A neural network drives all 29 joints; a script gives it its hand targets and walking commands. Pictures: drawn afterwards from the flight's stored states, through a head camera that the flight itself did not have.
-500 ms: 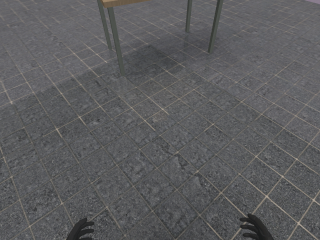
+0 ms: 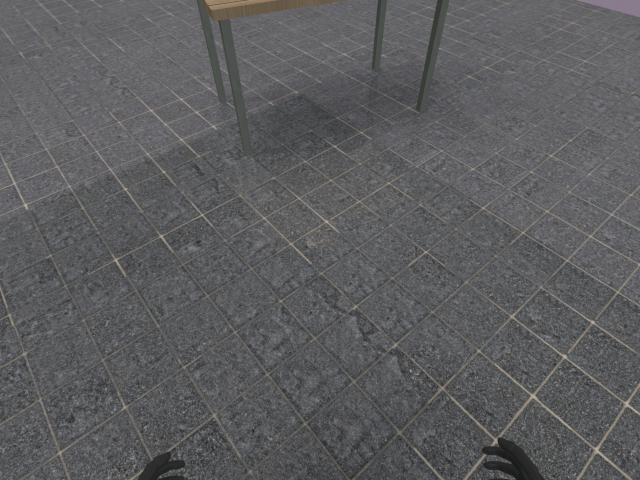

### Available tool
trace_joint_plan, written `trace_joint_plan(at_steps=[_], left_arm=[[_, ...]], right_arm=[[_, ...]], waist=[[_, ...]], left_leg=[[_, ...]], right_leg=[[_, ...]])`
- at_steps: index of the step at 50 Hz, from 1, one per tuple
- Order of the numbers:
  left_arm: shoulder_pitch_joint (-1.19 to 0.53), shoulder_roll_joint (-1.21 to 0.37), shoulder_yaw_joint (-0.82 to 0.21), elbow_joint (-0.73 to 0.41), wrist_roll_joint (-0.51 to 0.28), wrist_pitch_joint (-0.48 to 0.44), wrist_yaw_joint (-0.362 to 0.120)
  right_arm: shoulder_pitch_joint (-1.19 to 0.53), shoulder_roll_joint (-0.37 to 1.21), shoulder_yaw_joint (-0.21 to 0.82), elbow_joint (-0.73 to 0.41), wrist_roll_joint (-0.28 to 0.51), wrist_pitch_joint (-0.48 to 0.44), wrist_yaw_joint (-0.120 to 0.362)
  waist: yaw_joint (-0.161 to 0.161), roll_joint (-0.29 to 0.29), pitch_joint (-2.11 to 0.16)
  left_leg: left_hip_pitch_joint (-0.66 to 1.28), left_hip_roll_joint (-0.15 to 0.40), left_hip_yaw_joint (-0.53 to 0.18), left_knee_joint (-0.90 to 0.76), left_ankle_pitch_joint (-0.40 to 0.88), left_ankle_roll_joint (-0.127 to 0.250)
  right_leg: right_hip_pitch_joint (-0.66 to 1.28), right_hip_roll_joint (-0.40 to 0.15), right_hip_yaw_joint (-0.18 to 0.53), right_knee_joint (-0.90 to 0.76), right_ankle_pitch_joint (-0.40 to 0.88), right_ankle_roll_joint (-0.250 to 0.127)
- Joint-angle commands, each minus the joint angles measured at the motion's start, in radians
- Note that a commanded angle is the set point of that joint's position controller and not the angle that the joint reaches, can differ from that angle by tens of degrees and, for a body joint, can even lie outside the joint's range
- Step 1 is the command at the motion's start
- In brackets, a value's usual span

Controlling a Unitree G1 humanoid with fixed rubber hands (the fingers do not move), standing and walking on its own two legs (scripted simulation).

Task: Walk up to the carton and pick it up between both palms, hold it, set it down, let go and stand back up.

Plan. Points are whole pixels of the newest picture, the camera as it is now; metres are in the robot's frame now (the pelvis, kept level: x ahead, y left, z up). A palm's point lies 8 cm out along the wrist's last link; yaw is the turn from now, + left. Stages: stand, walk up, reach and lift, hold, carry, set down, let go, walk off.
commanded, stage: stand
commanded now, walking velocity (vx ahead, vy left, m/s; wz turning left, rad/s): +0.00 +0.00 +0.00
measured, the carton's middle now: out of the picture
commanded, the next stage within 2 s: walk up in 0.14 s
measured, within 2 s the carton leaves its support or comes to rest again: neither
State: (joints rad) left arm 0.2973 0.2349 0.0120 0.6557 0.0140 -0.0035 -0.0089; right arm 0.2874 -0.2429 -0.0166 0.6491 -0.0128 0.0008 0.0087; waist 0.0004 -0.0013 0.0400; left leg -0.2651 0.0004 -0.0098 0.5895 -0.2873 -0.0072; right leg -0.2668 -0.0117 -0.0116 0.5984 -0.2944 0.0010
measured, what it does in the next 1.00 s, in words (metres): walks ahead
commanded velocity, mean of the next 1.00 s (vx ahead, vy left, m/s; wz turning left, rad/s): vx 0.00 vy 0.00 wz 0.00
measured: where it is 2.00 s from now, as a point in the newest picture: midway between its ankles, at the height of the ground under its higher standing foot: (335, 319)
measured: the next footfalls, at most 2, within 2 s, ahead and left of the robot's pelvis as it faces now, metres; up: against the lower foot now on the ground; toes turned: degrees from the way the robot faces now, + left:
right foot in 1.02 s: +0.45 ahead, -0.13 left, +0.00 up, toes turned +3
left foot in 1.46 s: +0.60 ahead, +0.15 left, +0.00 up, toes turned +20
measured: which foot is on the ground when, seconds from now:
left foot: down 0.00-1.00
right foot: down 0.00-0.60, up 0.62-1.00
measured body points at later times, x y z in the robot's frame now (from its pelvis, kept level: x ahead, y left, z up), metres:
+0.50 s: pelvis +0.02 +0.00 +0.00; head +0.01 +0.01 +0.45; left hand +0.09 +0.27 -0.11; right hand +0.11 -0.26 -0.11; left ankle +0.02 +0.12 -0.71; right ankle +0.02 -0.12 -0.73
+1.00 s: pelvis +0.23 -0.01 -0.01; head +0.24 -0.01 +0.44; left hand +0.37 +0.24 -0.11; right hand +0.22 -0.28 -0.13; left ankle +0.05 +0.14 -0.73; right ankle +0.41 -0.13 -0.72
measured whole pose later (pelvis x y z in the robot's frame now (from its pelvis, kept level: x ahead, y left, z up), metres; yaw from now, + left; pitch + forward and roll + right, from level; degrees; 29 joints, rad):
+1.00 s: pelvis +0.23 -0.01 -0.01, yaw +7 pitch -1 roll +2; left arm 0.21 0.25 0.05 0.63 0.05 -0.02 -0.09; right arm 0.55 -0.26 -0.04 0.79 -0.06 -0.09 0.00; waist -0.07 -0.04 0.04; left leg 0.08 0.06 0.02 0.41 -0.47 -0.04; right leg -0.55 -0.11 -0.04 0.64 -0.09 -0.02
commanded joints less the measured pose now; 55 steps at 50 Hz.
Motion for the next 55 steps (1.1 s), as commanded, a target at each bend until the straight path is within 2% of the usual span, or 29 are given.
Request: trace_joint_plan(at_steps=[1,16,17,18,19,21,22,23,24,26,28,29,30,31,32,34,35,37,41,43,47,48,49,50,51,52,53,54,55], left_arm=[[-0.017,0.137,0.040,-0.103,0.000,-0.026,0.006],[0.006,0.141,0.037,-0.083,-0.002,-0.025,0.007],[0.031,0.192,0.084,-0.096,0.054,-0.033,-0.020],[0.029,0.190,0.090,-0.103,0.061,-0.035,-0.028],[0.051,0.174,0.087,-0.098,0.053,-0.040,-0.037],[0.138,0.200,0.098,-0.053,0.036,-0.056,-0.044],[0.151,0.259,0.112,-0.024,0.042,-0.061,-0.037],[0.117,0.276,0.119,-0.016,0.054,-0.062,-0.026],[0.092,0.259,0.113,-0.011,0.055,-0.063,-0.019],[-0.014,0.260,0.102,-0.005,0.057,-0.058,-0.017],[-0.137,0.222,0.085,-0.018,0.049,-0.035,-0.029],[-0.130,0.143,0.061,-0.028,0.050,-0.024,-0.035],[-0.148,0.058,0.031,-0.085,0.047,-0.023,-0.047],[-0.142,0.111,0.051,-0.120,0.028,-0.018,-0.049],[-0.125,0.157,0.059,-0.116,0.028,-0.013,-0.054],[-0.110,0.185,0.064,-0.101,0.037,-0.009,-0.057],[-0.096,0.189,0.068,-0.091,0.043,-0.013,-0.061],[-0.050,0.166,0.070,-0.072,0.041,-0.014,-0.079],[-0.089,0.104,0.056,-0.092,0.022,-0.013,-0.093],[-0.137,0.095,0.055,-0.107,0.020,-0.022,-0.092],[-0.144,0.085,0.064,-0.123,0.033,-0.039,-0.072],[-0.113,0.090,0.071,-0.122,0.036,-0.043,-0.065],[-0.019,0.107,0.081,-0.103,0.038,-0.049,-0.057],[0.119,0.159,0.099,-0.059,0.044,-0.059,-0.043],[0.286,0.233,0.114,-0.021,0.056,-0.067,-0.028],[0.314,0.331,0.128,-0.035,0.059,-0.069,-0.012],[0.227,0.360,0.133,-0.052,0.022,-0.056,0.002],[0.131,0.303,0.110,-0.062,0.008,-0.048,0.011],[0.078,0.263,0.104,-0.057,0.008,-0.044,0.016]], right_arm=[[-0.014,-0.128,-0.039,-0.093,0.002,-0.029,-0.006],[0.007,-0.135,-0.034,-0.077,0.001,-0.027,-0.007],[0.126,-0.165,-0.080,-0.050,-0.040,-0.036,0.008],[0.114,-0.192,-0.091,-0.051,-0.045,-0.036,0.014],[0.054,-0.181,-0.089,-0.066,-0.042,-0.039,0.017],[-0.053,-0.129,-0.080,-0.107,-0.028,-0.052,0.028],[-0.067,-0.100,-0.075,-0.123,-0.025,-0.056,0.032],[-0.049,-0.105,-0.079,-0.123,-0.036,-0.054,0.035],[-0.014,-0.125,-0.088,-0.110,-0.030,-0.053,0.043],[0.088,-0.111,-0.102,-0.087,-0.007,-0.060,0.053],[0.341,-0.101,-0.120,-0.004,0.004,-0.077,0.046],[0.467,-0.142,-0.138,0.045,-0.010,-0.080,0.031],[0.528,-0.216,-0.136,0.045,-0.041,-0.081,0.004],[0.417,-0.250,-0.126,0.011,-0.050,-0.069,-0.017],[0.329,-0.271,-0.120,0.002,-0.047,-0.068,-0.036],[0.231,-0.238,-0.094,-0.011,-0.056,-0.088,-0.051],[0.201,-0.212,-0.082,-0.012,-0.056,-0.099,-0.053],[0.188,-0.192,-0.074,0.015,-0.055,-0.120,-0.048],[0.168,-0.203,-0.076,0.057,-0.044,-0.133,-0.030],[0.190,-0.200,-0.078,0.065,-0.038,-0.130,-0.021],[0.243,-0.218,-0.088,0.070,-0.043,-0.113,-0.020],[0.237,-0.224,-0.089,0.062,-0.045,-0.105,-0.021],[0.207,-0.233,-0.088,0.049,-0.046,-0.095,-0.022],[0.229,-0.193,-0.066,0.037,-0.044,-0.087,-0.021],[0.300,-0.122,-0.042,0.013,-0.048,-0.080,-0.014],[0.367,-0.063,-0.023,-0.041,-0.023,-0.076,-0.007],[0.300,-0.133,-0.046,-0.074,-0.017,-0.068,-0.014],[0.187,-0.168,-0.057,-0.090,-0.019,-0.061,-0.007],[0.154,-0.149,-0.059,-0.088,-0.011,-0.058,0.000]], waist=[[-0.002,-0.005,-0.034],[-0.001,-0.010,-0.024],[0.000,-0.059,-0.135],[0.002,-0.055,-0.031],[0.034,-0.032,0.062],[0.109,-0.084,0.080],[0.116,-0.187,0.066],[0.093,-0.166,0.059],[0.072,-0.140,0.054],[-0.001,-0.149,0.041],[-0.131,-0.065,-0.020],[-0.181,0.146,-0.041],[-0.206,0.347,-0.015],[-0.140,0.221,0.080],[-0.093,0.099,0.132],[-0.063,0.026,0.177],[-0.052,0.023,0.176],[-0.024,0.034,0.155],[-0.010,0.107,0.146],[-0.027,0.118,0.140],[-0.048,0.096,0.119],[-0.032,0.102,0.110],[0.023,0.085,0.068],[0.083,-0.031,-0.029],[0.140,-0.177,-0.206],[0.139,-0.362,-0.294],[0.130,-0.282,-0.286],[0.113,-0.173,-0.134],[0.089,-0.136,-0.036]], left_leg=[[-0.023,0.077,-0.096,-0.119,0.056,0.039],[-0.025,0.074,-0.095,-0.126,0.047,0.041],[-0.060,0.091,-0.196,-0.076,-0.509,0.109],[-0.196,0.115,-0.249,-0.087,-0.618,0.124],[-0.283,0.124,-0.245,-0.079,-0.563,0.123],[-0.453,0.048,-0.070,0.038,-0.336,0.048],[-0.484,-0.003,0.080,0.205,-0.187,0.019],[-0.457,0.058,0.030,0.284,-0.206,0.033],[-0.398,0.080,0.004,0.294,-0.226,0.039],[-0.176,0.083,-0.004,0.178,-0.221,0.058],[0.259,0.000,0.107,-0.003,-0.057,0.066],[0.428,0.012,0.002,-0.064,-0.151,0.074],[0.454,0.219,-0.459,-0.229,-0.525,0.136],[0.311,0.379,-0.802,-0.454,-0.787,0.231],[0.228,0.430,-0.851,-0.504,-0.872,0.286],[0.169,0.413,-0.693,-0.441,-0.685,0.307],[0.126,0.376,-0.582,-0.431,-0.566,0.286],[0.066,0.302,-0.399,-0.445,-0.372,0.244],[0.019,0.201,-0.153,-0.456,-0.151,0.209],[0.010,0.188,-0.085,-0.431,-0.064,0.203],[0.095,0.248,-0.088,-0.353,0.092,0.202],[0.092,0.263,-0.089,-0.301,0.123,0.195],[0.067,0.261,-0.068,-0.176,0.183,0.184],[0.016,0.194,0.001,0.087,0.237,0.147],[-0.138,0.095,0.050,0.430,0.062,0.091],[-0.385,-0.042,0.008,0.676,-0.292,0.039],[-0.421,-0.011,-0.084,0.809,-0.251,0.046],[-0.433,0.038,-0.119,0.859,-0.146,0.048],[-0.434,0.067,-0.110,0.856,-0.098,0.049]], right_leg=[[0.004,-0.074,0.093,-0.124,0.057,-0.035],[0.000,-0.078,0.093,-0.138,0.040,-0.036],[0.056,-0.081,0.096,-0.046,-0.520,-0.083],[-0.006,-0.097,0.149,-0.038,-0.617,-0.101],[-0.028,-0.124,0.179,-0.062,-0.555,-0.122],[0.143,-0.196,0.271,-0.255,-0.532,-0.177],[0.198,-0.325,0.414,-0.395,-0.617,-0.235],[0.171,-0.403,0.476,-0.439,-0.636,-0.276],[0.120,-0.393,0.431,-0.433,-0.632,-0.269],[-0.035,-0.317,0.253,-0.366,-0.564,-0.210],[-0.277,-0.168,-0.020,-0.116,-0.527,-0.124],[-0.435,-0.078,-0.142,0.222,-0.484,-0.076],[-0.663,-0.003,-0.116,0.570,-0.403,-0.030],[-0.717,-0.039,0.031,0.606,-0.327,-0.025],[-0.717,-0.089,0.089,0.642,-0.246,-0.019],[-0.719,-0.150,0.095,0.637,-0.113,0.006],[-0.673,-0.162,0.101,0.581,-0.069,0.016],[-0.570,-0.150,0.092,0.519,0.030,0.026],[-0.437,-0.134,0.036,0.280,0.218,0.024],[-0.346,-0.121,-0.005,0.166,0.270,0.014],[-0.204,-0.087,-0.058,0.052,0.226,-0.019],[-0.146,-0.080,-0.063,0.042,0.182,-0.031],[-0.017,-0.063,-0.071,0.006,0.153,-0.052],[0.184,-0.042,-0.060,-0.026,0.115,-0.072],[0.453,-0.126,0.066,0.006,-0.041,-0.116],[0.597,-0.383,0.562,-0.161,-0.286,-0.213],[0.483,-0.464,0.795,-0.386,-0.511,-0.285],[0.329,-0.436,0.670,-0.396,-0.477,-0.243],[0.220,-0.394,0.474,-0.332,-0.298,-0.236]])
